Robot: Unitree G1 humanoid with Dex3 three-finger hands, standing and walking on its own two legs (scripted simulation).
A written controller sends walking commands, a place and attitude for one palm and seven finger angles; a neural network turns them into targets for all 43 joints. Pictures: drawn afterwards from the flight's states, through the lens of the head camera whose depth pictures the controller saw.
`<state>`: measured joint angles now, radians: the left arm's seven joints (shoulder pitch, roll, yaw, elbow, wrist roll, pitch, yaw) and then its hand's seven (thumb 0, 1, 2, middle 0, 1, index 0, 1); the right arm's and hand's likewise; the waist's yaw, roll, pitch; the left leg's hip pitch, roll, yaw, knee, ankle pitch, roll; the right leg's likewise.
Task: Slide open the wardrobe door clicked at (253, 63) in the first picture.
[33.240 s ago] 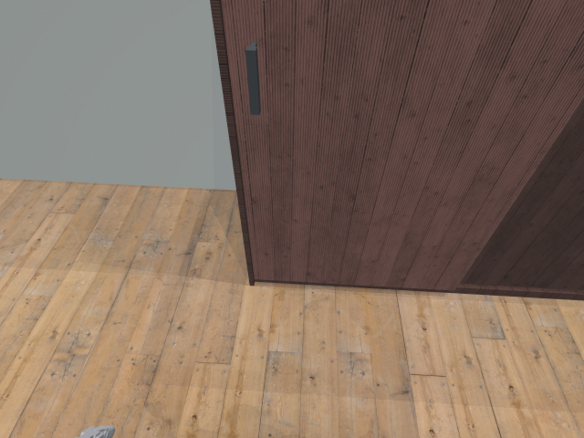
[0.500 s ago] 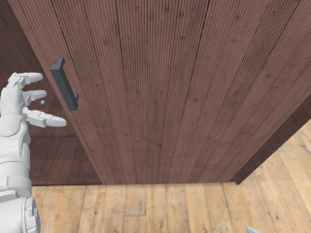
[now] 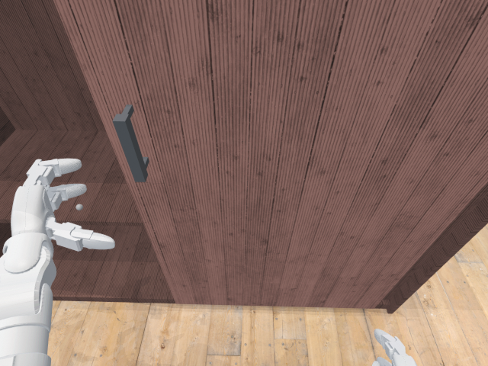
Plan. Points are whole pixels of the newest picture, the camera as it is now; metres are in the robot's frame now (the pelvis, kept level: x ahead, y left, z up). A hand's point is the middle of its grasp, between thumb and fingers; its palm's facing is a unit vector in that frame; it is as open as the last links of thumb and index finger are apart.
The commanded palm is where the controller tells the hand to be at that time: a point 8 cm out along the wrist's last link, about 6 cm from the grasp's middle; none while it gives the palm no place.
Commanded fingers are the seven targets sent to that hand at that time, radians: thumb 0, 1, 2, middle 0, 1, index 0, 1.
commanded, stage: slip the hand off the handle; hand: left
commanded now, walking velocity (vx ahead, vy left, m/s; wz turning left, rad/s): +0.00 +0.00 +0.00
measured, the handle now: (135, 144) +0.45 +0.24 +0.13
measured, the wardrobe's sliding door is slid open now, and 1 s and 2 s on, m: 0.69 0.69 0.69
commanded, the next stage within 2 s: draw the hand back to the body in 0.26 s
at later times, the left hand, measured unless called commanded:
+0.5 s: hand (76, 222) +0.28 +0.27 +0.13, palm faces +0.25 -0.97 -0.04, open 14.7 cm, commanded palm +0.23 +0.31 +0.13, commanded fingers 0.00 -0.55 0.20 -0.25 -1.15 -0.25 -1.15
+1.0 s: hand (38, 259) +0.21 +0.28 +0.14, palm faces +0.38 -0.90 -0.22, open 14.1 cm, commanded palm +0.16 +0.31 +0.15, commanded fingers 0.00 -0.12 0.41 -0.23 -0.89 -0.23 -0.89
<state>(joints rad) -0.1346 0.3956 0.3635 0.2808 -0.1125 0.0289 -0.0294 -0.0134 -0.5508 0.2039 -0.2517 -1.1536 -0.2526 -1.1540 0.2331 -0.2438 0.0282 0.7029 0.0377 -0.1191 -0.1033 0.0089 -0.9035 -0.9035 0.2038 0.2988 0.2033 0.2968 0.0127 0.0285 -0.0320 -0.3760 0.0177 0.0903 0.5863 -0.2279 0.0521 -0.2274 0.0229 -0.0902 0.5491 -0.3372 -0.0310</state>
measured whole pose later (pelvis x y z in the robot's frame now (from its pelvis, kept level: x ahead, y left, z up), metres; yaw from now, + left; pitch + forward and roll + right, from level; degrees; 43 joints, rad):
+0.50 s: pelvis -0.01 -0.02 +0.00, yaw +0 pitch -3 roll -1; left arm -0.07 0.40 0.40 0.25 -0.29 0.02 -0.24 -0.01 -0.55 0.20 -0.25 -1.15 -0.25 -1.15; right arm 0.21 -0.25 0.06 0.73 0.06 -0.18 -0.14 0.01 -0.90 -0.90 0.20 0.30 0.20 0.30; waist 0.04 0.03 0.00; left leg -0.29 0.03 0.07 0.53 -0.19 0.03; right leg -0.15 0.04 -0.10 0.50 -0.31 -0.05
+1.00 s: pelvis -0.02 +0.00 +0.01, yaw +0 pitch -6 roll -2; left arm 0.23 0.36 0.37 -0.12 -0.20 -0.03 -0.05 -0.01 -0.42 0.27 -0.25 -1.07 -0.25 -1.07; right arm 0.18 -0.24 0.05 0.68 0.02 -0.25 -0.11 0.01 -0.90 -0.90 0.20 0.30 0.20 0.30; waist 0.05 0.05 0.02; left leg -0.22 0.02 0.08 0.49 -0.17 0.04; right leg -0.07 0.04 -0.09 0.44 -0.27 -0.04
